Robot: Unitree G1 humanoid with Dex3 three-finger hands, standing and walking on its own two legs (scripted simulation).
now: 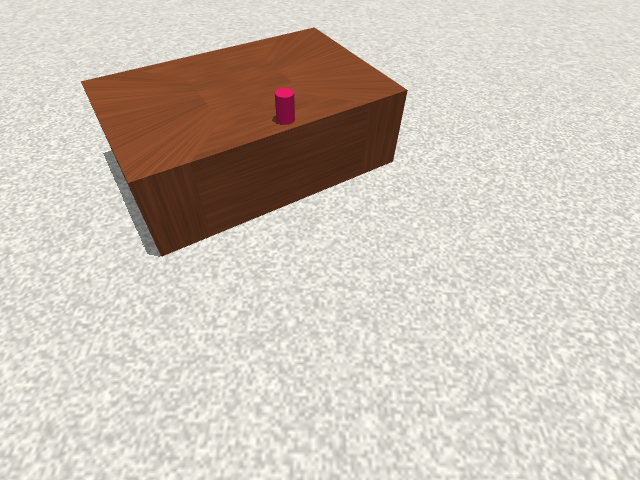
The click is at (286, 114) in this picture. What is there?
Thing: squat round
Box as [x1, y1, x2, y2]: [275, 88, 294, 124]
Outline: 279,88 275,91 276,119 278,122 283,124 291,123 294,120 293,91 289,88
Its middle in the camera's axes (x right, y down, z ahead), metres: -0.13 -0.50 +1.50
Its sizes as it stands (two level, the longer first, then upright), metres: 0.072 0.072 0.114
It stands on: a support 0.39 m high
